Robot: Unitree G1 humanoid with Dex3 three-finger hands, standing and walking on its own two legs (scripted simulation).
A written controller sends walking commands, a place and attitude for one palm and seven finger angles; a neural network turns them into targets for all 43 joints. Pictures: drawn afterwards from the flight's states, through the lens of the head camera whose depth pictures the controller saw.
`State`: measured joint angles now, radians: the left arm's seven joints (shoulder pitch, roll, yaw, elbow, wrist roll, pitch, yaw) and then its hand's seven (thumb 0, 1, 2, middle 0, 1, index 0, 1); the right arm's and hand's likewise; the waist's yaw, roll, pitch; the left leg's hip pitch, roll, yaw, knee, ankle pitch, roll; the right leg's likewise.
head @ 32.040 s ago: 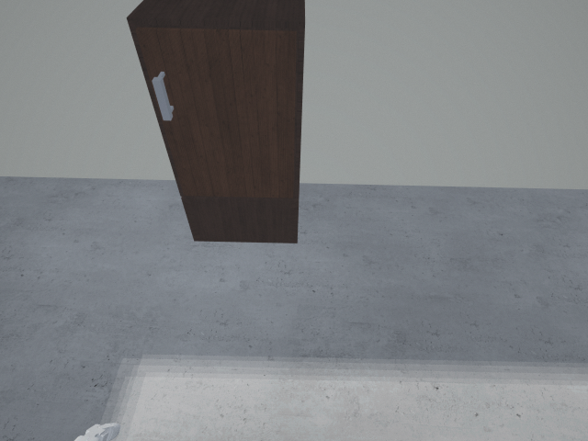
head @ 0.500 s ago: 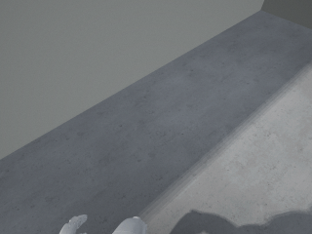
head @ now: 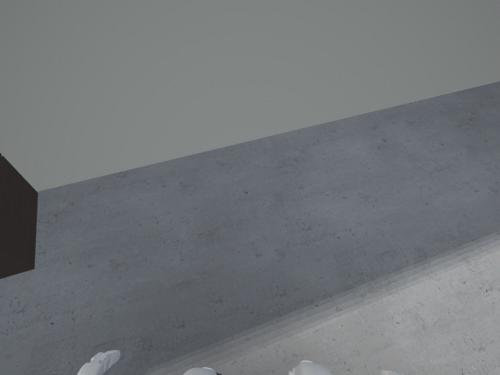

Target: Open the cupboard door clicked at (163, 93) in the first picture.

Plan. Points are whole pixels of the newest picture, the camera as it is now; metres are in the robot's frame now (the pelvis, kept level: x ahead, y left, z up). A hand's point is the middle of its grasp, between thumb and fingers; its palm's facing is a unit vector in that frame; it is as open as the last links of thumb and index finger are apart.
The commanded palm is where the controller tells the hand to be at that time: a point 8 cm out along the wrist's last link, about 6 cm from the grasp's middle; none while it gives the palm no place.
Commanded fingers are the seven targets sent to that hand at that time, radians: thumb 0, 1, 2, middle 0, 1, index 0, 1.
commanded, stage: turn to face it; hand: left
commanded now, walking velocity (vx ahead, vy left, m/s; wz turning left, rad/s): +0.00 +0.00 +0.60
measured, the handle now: out of the picture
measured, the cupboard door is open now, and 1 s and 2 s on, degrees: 41 41 41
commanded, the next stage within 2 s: take the last steps up to it in 1.74 s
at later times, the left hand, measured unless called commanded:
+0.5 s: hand out of the picture -0.01 +0.21 -0.19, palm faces +0.34 -0.92 -0.20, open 7.4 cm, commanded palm none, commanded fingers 0.00 0.90 0.90 -0.20 -0.30 -0.20 -0.30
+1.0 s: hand out of the picture +0.02 +0.20 -0.14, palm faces +0.55 -0.79 -0.28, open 7.4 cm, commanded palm none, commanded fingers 0.00 0.90 0.90 -0.20 -0.30 -0.20 -0.30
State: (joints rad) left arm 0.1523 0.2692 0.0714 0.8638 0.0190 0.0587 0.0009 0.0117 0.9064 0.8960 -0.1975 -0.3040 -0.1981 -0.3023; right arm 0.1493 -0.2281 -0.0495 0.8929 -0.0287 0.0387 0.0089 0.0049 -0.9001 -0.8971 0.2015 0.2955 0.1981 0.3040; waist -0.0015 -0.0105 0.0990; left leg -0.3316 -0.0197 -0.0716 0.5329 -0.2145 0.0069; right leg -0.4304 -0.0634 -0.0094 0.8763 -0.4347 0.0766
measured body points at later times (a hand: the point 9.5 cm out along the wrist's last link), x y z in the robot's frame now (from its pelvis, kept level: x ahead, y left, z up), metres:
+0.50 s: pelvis +0.01 +0.00 -0.01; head +0.06 +0.05 +0.43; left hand -0.02 +0.26 -0.17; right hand +0.21 -0.21 -0.13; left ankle +0.00 +0.09 -0.74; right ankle +0.01 -0.15 -0.70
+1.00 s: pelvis +0.04 -0.03 +0.00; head +0.08 -0.02 +0.45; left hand -0.01 +0.24 -0.12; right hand +0.24 -0.22 -0.15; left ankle -0.04 +0.06 -0.66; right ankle +0.09 -0.15 -0.73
